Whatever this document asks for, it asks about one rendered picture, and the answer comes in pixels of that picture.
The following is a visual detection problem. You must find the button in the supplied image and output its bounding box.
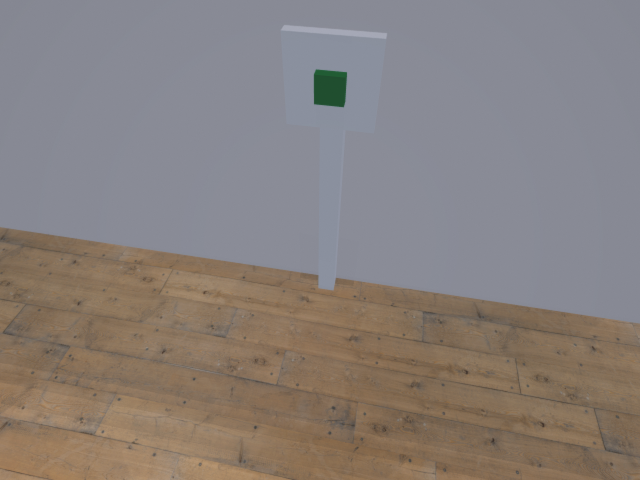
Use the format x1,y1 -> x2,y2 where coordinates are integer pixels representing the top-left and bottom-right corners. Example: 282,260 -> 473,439
314,69 -> 347,107

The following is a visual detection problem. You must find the panel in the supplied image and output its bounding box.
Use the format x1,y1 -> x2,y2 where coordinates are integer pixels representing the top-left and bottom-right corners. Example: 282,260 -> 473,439
281,25 -> 387,291

